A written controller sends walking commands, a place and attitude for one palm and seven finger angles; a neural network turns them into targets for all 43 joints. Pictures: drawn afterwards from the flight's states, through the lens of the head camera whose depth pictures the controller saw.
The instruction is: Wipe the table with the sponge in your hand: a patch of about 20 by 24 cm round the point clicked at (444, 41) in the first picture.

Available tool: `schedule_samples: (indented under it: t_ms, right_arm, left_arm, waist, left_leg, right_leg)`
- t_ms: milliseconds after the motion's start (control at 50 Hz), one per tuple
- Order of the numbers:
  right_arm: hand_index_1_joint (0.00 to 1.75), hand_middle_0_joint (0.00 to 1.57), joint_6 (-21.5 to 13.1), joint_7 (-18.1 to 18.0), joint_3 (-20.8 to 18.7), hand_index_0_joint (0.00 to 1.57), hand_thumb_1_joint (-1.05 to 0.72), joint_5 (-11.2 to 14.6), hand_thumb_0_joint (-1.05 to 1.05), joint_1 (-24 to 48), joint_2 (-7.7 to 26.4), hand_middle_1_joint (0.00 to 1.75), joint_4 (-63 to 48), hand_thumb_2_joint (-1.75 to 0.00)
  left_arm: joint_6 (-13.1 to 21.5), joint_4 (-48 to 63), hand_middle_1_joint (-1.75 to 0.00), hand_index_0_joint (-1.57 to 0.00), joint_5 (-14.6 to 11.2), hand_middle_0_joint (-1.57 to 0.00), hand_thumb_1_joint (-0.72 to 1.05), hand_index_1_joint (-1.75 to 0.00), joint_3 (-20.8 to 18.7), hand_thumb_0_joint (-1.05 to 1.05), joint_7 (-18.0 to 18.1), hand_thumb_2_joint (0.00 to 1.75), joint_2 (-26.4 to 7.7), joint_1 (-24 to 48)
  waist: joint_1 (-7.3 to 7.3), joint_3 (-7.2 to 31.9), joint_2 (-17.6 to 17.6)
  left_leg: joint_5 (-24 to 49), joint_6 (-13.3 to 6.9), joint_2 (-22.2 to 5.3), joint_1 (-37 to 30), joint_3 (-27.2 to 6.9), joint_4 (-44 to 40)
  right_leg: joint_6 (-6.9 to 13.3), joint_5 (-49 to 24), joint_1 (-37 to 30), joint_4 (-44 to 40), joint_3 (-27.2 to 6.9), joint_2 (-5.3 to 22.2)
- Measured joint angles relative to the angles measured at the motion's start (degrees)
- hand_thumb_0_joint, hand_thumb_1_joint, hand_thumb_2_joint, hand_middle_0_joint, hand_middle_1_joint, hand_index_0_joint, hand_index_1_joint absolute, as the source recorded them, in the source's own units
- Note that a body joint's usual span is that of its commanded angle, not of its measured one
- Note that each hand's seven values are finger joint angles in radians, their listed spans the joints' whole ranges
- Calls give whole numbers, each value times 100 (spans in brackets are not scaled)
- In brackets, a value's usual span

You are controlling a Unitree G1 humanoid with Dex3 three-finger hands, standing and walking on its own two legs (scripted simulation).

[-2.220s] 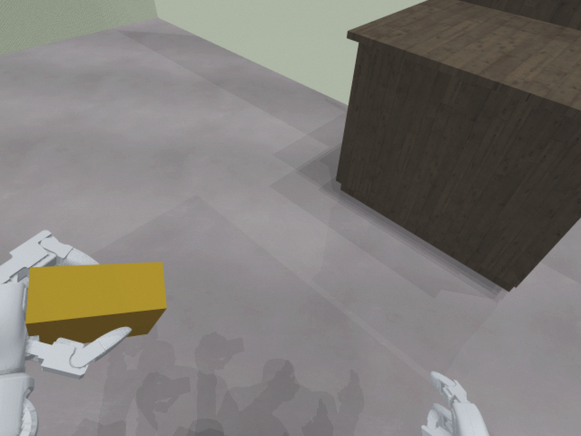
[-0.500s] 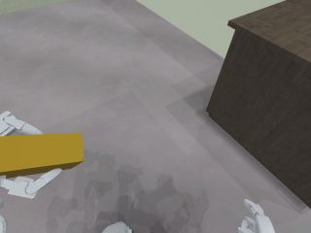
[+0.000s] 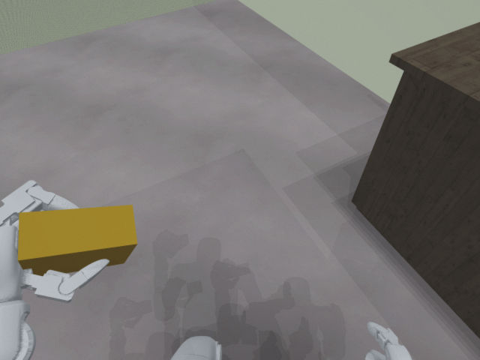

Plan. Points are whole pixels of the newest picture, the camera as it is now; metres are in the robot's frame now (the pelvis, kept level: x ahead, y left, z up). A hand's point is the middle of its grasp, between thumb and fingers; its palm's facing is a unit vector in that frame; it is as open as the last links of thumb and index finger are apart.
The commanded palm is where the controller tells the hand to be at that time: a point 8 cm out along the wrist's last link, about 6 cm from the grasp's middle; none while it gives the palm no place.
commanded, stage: walk to a spot facing it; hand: left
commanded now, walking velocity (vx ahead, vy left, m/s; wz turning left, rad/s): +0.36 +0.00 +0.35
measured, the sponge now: (96, 240) +0.23 +0.20 +0.15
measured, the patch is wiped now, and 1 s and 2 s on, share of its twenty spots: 0.00 0.00 0.00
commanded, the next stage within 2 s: none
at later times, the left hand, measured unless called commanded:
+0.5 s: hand (99, 165) +0.33 +0.22 +0.19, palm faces +0.47 -0.73 -0.50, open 9.6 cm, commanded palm +0.27 +0.27 +0.19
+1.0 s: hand (82, 129) +0.41 +0.29 +0.18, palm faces +0.64 -0.62 -0.46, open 9.6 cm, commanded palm +0.32 +0.30 +0.19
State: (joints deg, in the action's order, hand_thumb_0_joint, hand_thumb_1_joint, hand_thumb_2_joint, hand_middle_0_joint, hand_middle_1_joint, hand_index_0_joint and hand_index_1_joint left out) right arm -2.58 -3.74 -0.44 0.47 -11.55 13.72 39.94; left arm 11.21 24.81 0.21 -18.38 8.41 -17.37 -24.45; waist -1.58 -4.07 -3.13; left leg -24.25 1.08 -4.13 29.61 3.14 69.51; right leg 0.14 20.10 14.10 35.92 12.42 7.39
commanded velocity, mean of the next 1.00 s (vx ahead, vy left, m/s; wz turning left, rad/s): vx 0.32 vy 0.00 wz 0.48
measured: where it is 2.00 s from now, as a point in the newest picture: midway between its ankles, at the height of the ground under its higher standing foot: (271, 313)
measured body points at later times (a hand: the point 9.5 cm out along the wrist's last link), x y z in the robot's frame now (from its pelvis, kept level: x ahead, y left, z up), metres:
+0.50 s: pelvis +0.15 -0.03 +0.00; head +0.18 -0.04 +0.45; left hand +0.29 +0.26 +0.22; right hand +0.34 -0.20 -0.10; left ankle +0.15 +0.12 -0.73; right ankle +0.20 -0.16 -0.72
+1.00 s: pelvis +0.27 -0.02 -0.02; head +0.31 +0.02 +0.43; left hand +0.37 +0.32 +0.20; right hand +0.54 -0.19 -0.08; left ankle +0.30 +0.11 -0.73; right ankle +0.24 -0.16 -0.64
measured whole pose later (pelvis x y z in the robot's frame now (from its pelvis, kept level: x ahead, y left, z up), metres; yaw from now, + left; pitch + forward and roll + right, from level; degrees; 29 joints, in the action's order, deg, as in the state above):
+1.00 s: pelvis +0.27 -0.02 -0.02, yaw +21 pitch -1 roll +1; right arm -3.0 -2.9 -3.9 1.3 -7.6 11.9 31.3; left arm 12.3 33.7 -0.7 -24.0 9.4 -26.4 -22.8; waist 1.6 -7.1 3.3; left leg -14.7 -2.9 -2.8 24.5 8.5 40.4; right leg -3.5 32.0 25.0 73.5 4.8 7.5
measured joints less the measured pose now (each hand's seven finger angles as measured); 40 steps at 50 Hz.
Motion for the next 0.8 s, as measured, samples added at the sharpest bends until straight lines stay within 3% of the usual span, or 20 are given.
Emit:
schedule_samples:
  t_ms: [40, 100, 180, 220, 240, 300, 340, 420, 520, 540, 580, 620, 660, 720, 800]
  right_arm:
    - [30, 21, 45, -9, -79, 20, -91, -9, 1, 38, 95, 30, -98, -90]
    - [30, 20, 56, -5, -199, 20, -91, -22, 1, 26, 160, 30, -389, -90]
    - [30, 20, 21, -11, -310, 20, -91, -35, 1, -41, 194, 30, -746, -90]
    - [30, 20, -6, -32, -336, 20, -91, -29, 1, -43, 250, 30, -924, -90]
    - [30, 20, -25, -45, -375, 20, -91, -23, 1, 45, 193, 30, -928, -90]
    - [30, 20, -32, 10, -324, 20, -91, 29, 1, 278, -117, 30, -782, -90]
    - [30, 20, -59, 70, -199, 20, -91, 57, 1, 338, -331, 30, -714, -90]
    - [30, 20, -248, 159, 50, 20, -91, 57, 1, 177, -640, 30, -704, -90]
    - [30, 21, -324, 90, 233, 21, -90, 30, 1, -166, -744, 30, -615, -90]
    - [30, 21, -290, 68, 238, 21, -90, 29, 1, -192, -710, 30, -568, -90]
    - [30, 21, -200, 43, 210, 21, -90, -1, 1, -132, -541, 30, -316, -90]
    - [30, 21, -100, 42, 172, 21, -90, -21, 1, -39, -336, 30, -92, -90]
    - [30, 21, -19, 34, 106, 21, -90, -35, 1, 27, -154, 30, -27, -90]
    - [30, 21, 34, 20, -43, 21, -90, -42, 1, 65, 32, 30, -168, -90]
    - [30, 20, 36, 17, -248, 20, -91, -49, 1, 32, 185, 30, -559, -90]
  left_arm:
    - [17, 90, -133, -80, 22, -81, -43, -132, 26, 1, -2, 97, -33, -108]
    - [73, 425, -133, -80, 9, -81, -43, -132, -30, 1, 31, 97, -226, -301]
    - [161, 959, -133, -80, -36, -81, -43, -132, -224, 1, 157, 97, -476, -499]
    - [231, 1122, -133, -80, -68, -81, -43, -132, -347, 1, 231, 97, -532, -532]
    - [268, 1084, -133, -80, -87, -81, -43, -132, -407, 1, 252, 97, -580, -428]
    - [234, 587, -133, -80, -71, -81, -43, -132, -438, 1, 155, 97, -697, 87]
    - [111, 459, -133, -80, -65, -81, -43, -132, -457, 1, 84, 97, -686, 180]
    - [77, 781, -133, -80, -122, -81, -43, -132, -381, 1, 17, 97, -511, -234]
    - [150, 849, -133, -80, -109, -81, -43, -132, -288, 1, -30, 97, -554, -543]
    - [130, 769, -133, -80, -70, -81, -43, -132, -274, 1, -33, 97, -559, -464]
    - [42, 504, -133, -80, -35, -81, -43, -132, -141, 1, -46, 97, -434, -182]
    - [-27, 253, -133, -80, -46, -81, -43, -132, -64, 1, -55, 97, -256, -14]
    - [-40, 96, -133, -80, -37, -81, -43, -132, -42, 1, -48, 97, -128, -11]
    - [-57, 110, -133, -80, -19, -81, -43, -132, -17, 1, -27, 97, -115, -114]
    - [-42, 565, -133, -80, -39, -81, -43, -132, -63, 1, 42, 97, -295, -354]
  waist:
    - [94, -37, 121]
    - [169, -100, 349]
    - [136, -117, 590]
    - [104, -70, 559]
    - [129, -107, 577]
    - [214, -136, 591]
    - [257, -86, 536]
    - [220, -20, 341]
    - [11, 81, 75]
    - [-20, 103, 32]
    - [-68, 84, -24]
    - [-114, 54, 14]
    - [-58, 32, 54]
    - [67, -50, 209]
    - [131, -159, 469]
  left_leg:
    - [197, 9, -41, 108, 170, -368]
    - [418, -23, -112, -24, 476, -1658]
    - [761, -64, -8, -458, 804, -3154]
    - [1344, -227, 79, -812, 852, -3778]
    - [1534, -319, 76, -771, 833, -3576]
    - [1037, -321, 76, -729, 669, -3141]
    - [958, -267, 44, -789, 544, -3241]
    - [1032, -111, -60, -1013, 338, -3607]
    - [652, 28, -165, -1110, 2, -3333]
    - [247, -48, -182, -982, -53, -2938]
    - [-274, -79, -50, -550, -200, -1558]
    - [-205, -29, 82, -160, -173, -328]
    - [6, 44, 84, 139, -67, 246]
    - [279, 84, -11, 310, 178, -148]
    - [375, 51, -129, 84, 603, -1790]
  right_leg:
    - [10, -29, -233, -278, 97, 27]
    - [2, 3, -484, -539, 199, 65]
    - [-98, 322, -641, -385, 241, 137]
    - [-143, 660, -446, 363, 171, 197]
    - [-163, 843, -213, 1078, -33, 199]
    - [-188, 1180, 621, 2942, -701, -95]
    - [-232, 1066, 1090, 3273, -809, -159]
    - [-303, 518, 1354, 2060, -680, -56]
    - [-346, 36, 609, 47, -371, -155]
    - [-235, -329, 568, 19, -312, -161]
    - [-31, -232, 508, 325, -146, -66]
    - [26, -47, 287, 264, -63, 31]
    - [-35, -72, 9, -35, 55, 91]
    - [-52, -144, -351, -466, 251, 185]
    - [-129, -66, -582, -666, 435, 304]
